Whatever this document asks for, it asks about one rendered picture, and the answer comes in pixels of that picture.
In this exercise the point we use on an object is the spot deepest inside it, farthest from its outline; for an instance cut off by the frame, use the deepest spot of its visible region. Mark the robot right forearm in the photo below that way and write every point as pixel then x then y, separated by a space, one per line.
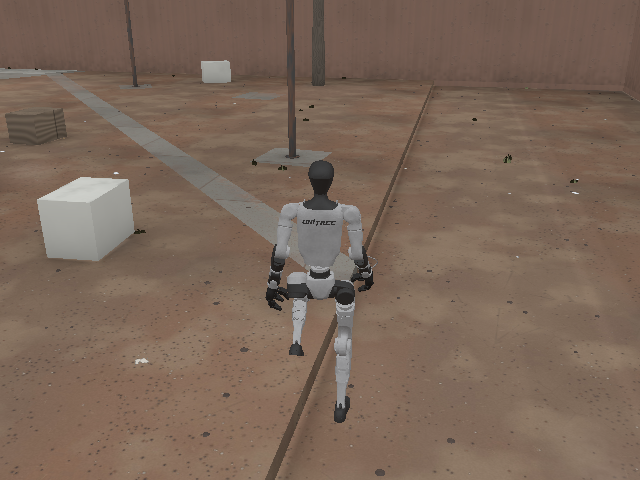
pixel 363 265

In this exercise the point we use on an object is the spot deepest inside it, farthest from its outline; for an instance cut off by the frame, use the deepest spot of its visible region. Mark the left robot foot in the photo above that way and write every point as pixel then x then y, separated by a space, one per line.
pixel 296 349

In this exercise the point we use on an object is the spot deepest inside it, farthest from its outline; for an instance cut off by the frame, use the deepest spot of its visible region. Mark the robot right hand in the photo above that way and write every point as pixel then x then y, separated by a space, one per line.
pixel 368 281

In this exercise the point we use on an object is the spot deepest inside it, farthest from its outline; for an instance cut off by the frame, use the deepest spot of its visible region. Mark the robot left hand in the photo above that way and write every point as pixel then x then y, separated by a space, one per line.
pixel 272 294

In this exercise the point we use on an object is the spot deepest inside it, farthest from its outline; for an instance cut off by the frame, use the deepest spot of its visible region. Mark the robot left forearm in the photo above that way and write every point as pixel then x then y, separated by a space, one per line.
pixel 276 270

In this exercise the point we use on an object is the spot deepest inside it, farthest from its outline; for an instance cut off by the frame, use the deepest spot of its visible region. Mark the robot torso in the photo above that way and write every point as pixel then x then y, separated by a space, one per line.
pixel 319 242

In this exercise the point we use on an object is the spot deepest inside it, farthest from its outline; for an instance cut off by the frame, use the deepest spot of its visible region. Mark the robot right upper arm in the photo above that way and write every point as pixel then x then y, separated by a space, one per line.
pixel 351 214

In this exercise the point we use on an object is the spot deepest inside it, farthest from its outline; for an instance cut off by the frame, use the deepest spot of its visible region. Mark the robot left upper arm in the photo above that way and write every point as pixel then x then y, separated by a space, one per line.
pixel 288 212

